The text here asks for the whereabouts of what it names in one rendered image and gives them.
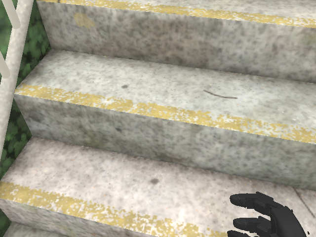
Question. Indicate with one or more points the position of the robot right hand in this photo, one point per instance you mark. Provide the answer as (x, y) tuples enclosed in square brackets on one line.
[(283, 222)]

